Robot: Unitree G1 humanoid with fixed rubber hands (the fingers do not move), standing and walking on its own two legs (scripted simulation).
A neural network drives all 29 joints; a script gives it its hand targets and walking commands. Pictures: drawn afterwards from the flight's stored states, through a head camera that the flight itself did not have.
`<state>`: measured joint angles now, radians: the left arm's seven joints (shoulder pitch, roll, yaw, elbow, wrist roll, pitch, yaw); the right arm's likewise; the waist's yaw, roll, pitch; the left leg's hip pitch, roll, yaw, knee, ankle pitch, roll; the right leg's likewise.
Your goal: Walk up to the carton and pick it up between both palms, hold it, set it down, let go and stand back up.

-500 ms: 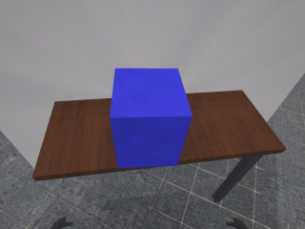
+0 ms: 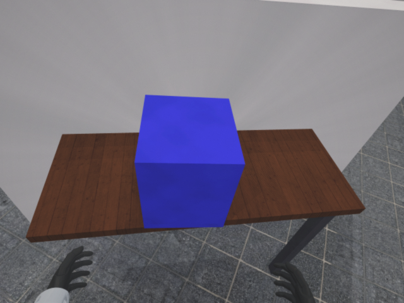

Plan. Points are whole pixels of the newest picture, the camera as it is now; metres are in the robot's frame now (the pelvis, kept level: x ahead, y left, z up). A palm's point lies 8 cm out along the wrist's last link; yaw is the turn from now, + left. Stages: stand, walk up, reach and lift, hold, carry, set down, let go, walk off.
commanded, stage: reach and lift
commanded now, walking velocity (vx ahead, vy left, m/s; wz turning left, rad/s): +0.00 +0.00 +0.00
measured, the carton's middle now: (186, 164) +0.43 +0.04 +0.01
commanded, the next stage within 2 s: none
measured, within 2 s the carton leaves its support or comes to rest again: neither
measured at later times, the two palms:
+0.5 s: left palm (64, 265) +0.19 +0.26 -0.04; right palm (282, 270) +0.20 -0.17 -0.03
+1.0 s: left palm (72, 241) +0.22 +0.25 +0.00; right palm (274, 238) +0.25 -0.15 +0.01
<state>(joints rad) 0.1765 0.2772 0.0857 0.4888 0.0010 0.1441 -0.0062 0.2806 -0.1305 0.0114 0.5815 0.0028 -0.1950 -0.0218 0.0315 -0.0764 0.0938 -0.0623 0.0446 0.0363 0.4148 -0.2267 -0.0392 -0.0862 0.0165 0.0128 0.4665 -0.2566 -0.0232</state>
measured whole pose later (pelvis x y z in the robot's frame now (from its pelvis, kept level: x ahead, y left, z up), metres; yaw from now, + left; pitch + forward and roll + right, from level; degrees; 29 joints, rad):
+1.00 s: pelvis +0.02 +0.02 +0.00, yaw +1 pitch -6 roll +0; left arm 0.15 0.19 -0.02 0.38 -0.14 -0.19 0.05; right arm 0.13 -0.11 0.05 0.47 0.17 -0.31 -0.05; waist 0.05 -0.03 0.05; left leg -0.03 0.03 0.02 0.38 -0.24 -0.01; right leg -0.02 0.00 0.01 0.36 -0.24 0.01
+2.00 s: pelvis +0.01 +0.02 +0.01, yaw +1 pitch +1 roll -1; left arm -0.51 0.26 0.19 0.18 -0.14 0.55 0.03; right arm -0.55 -0.24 0.04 0.36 0.34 0.26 -0.20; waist 0.04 -0.02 0.06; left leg -0.20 0.04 0.02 0.37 -0.19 -0.02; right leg -0.17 0.02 0.01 0.32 -0.17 0.00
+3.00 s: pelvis +0.00 +0.01 +0.00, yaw +3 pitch +11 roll -2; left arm -0.85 0.25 0.09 1.08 -0.15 -0.05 0.06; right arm -0.86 -0.16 -0.06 1.07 0.21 -0.02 -0.14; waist 0.04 -0.03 -0.10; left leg -0.48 0.05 -0.03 0.48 -0.20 -0.03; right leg -0.42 0.03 -0.04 0.40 -0.18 -0.01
